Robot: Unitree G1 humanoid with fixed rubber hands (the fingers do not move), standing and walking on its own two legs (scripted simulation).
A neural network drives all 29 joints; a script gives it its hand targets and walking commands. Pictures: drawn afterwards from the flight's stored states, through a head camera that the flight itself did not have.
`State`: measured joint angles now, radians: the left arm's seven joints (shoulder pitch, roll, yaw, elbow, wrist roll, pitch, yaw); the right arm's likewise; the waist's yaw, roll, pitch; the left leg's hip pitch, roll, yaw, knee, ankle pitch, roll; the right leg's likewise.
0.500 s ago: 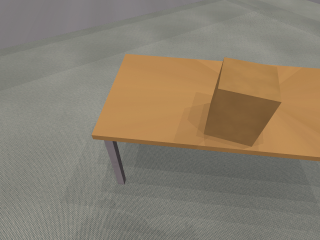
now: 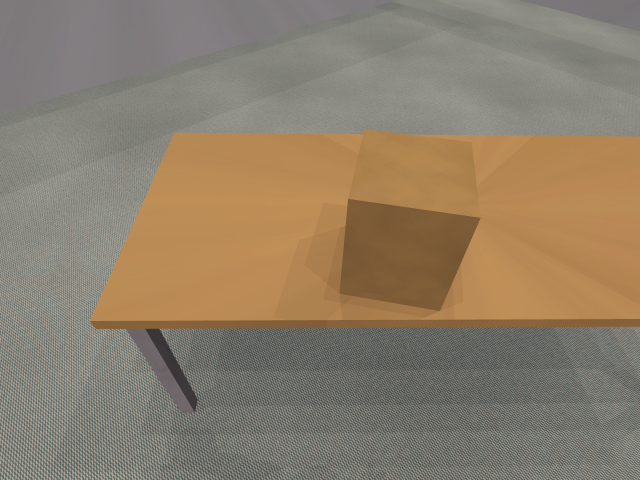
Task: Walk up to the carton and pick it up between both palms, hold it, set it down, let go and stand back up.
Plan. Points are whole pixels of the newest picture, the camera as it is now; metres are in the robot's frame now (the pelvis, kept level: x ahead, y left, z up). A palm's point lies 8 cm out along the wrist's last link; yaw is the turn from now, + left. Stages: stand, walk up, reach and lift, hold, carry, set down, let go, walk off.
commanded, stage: walk up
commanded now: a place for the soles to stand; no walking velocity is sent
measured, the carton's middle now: (402, 221) +0.60 -0.14 -0.05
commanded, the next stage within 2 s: none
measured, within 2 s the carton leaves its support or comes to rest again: neither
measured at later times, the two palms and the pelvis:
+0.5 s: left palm out of the picture +0.17 +0.30 -0.09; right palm out of the picture +0.10 -0.33 -0.03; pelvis +0.06 -0.01 +0.03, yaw -1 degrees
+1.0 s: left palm out of the picture +0.17 +0.25 -0.10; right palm out of the picture +0.16 -0.38 -0.06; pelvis +0.11 -0.05 +0.01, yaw -3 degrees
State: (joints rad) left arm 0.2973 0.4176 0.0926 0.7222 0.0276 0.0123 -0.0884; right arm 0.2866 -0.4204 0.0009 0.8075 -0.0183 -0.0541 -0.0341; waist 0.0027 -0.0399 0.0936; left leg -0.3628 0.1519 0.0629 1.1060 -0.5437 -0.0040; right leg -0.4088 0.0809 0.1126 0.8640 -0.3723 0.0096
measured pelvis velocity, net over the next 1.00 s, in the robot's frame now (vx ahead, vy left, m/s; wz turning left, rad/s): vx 0.11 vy -0.05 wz -0.05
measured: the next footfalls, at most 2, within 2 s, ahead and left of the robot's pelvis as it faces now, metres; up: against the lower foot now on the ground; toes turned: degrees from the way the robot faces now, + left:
left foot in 0.20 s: +0.12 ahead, +0.12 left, +0.00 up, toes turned +5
right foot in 0.66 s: +0.20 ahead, -0.19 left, +0.00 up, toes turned +4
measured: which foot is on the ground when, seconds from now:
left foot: up 0.00-0.18, down 0.20-0.68, up 0.70-0.94, down 0.96-1.00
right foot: down 0.00-0.22, up 0.24-0.64, down 0.66-1.00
